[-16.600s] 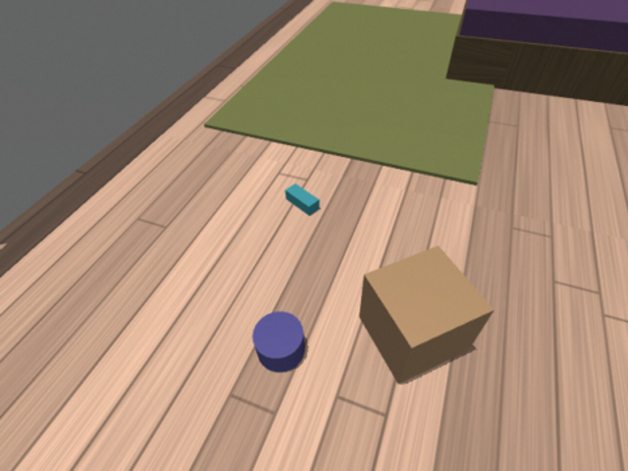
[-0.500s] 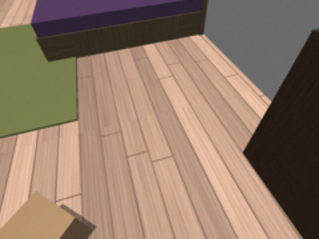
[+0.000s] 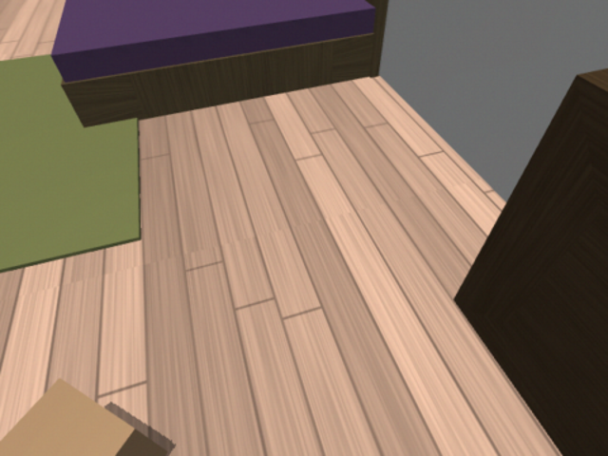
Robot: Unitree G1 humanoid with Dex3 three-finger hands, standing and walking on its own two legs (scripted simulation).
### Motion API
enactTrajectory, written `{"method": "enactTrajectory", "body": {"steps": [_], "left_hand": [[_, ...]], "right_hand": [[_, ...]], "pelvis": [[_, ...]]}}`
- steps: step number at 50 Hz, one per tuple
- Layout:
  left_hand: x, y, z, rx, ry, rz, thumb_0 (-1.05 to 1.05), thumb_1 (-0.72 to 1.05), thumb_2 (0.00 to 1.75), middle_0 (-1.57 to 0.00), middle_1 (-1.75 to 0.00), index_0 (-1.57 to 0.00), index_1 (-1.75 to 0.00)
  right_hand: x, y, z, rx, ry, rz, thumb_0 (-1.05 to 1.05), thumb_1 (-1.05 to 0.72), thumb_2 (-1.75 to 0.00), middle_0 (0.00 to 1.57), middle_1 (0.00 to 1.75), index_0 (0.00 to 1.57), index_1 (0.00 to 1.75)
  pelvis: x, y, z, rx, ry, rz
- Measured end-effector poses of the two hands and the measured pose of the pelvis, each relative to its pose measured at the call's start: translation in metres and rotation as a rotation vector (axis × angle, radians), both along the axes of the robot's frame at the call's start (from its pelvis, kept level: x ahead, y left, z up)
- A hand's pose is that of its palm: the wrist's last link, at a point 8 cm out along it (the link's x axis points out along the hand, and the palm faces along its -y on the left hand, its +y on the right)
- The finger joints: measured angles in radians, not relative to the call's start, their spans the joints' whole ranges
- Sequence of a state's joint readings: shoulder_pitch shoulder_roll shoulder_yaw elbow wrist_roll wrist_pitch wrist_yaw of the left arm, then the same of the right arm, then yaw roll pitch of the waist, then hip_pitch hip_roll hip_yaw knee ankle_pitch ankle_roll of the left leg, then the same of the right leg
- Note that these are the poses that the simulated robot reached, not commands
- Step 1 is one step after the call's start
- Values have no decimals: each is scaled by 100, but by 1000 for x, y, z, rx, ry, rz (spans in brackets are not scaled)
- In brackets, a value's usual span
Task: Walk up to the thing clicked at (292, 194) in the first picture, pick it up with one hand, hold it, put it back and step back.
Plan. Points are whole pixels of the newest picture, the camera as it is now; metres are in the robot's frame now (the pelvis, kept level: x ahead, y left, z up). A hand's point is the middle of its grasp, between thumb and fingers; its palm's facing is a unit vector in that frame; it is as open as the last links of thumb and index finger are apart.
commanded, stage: stand
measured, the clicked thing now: out of the picture +0.47 +1.39 -0.75
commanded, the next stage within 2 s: none
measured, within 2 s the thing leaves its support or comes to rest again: neither
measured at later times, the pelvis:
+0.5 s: pelvis +0.00 -0.02 +0.00, yaw +0 degrees
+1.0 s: pelvis +0.00 -0.02 +0.00, yaw -1 degrees
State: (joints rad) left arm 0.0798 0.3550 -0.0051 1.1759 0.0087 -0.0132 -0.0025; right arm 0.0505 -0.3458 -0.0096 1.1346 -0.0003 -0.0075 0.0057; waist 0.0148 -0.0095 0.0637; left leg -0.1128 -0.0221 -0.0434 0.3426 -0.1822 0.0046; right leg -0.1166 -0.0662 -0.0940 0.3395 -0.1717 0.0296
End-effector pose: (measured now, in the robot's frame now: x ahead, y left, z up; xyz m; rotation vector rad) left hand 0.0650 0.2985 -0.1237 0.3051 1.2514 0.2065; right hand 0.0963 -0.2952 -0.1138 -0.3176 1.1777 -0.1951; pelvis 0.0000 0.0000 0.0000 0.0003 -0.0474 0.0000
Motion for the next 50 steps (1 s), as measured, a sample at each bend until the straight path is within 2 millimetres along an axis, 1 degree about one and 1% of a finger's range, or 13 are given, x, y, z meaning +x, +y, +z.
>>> {"method": "enactTrajectory", "body": {"steps": [10,22,27,35,50], "left_hand": [[1,-13,3,2,-4,-10,0,91,90,-20,-30,-20,-30],[10,-20,6,7,-22,-14,0,91,90,-20,-30,-20,-30],[12,-22,7,6,-29,-11,0,91,90,-20,-30,-20,-30],[13,-24,8,4,-38,-12,0,91,90,-20,-30,-20,-30],[5,-23,6,3,-17,-12,0,91,90,-20,-30,-20,-30]], "right_hand": [[-14,-9,-5,13,34,-18,1,-90,-90,20,30,20,30],[-29,-19,-9,13,71,-27,1,-90,-90,20,30,20,30],[-30,-22,-9,9,74,-26,1,-90,-90,20,30,20,30],[-27,-23,-7,7,54,-20,1,-90,-90,20,30,20,30],[-30,-23,-7,7,59,-13,1,-90,-90,20,30,20,30]], "pelvis": [[-2,-10,1,0,0,-3],[0,-18,1,-1,5,-3],[0,-20,1,-1,4,-3],[0,-21,1,-1,0,-6],[0,-21,1,0,3,-10]]}}
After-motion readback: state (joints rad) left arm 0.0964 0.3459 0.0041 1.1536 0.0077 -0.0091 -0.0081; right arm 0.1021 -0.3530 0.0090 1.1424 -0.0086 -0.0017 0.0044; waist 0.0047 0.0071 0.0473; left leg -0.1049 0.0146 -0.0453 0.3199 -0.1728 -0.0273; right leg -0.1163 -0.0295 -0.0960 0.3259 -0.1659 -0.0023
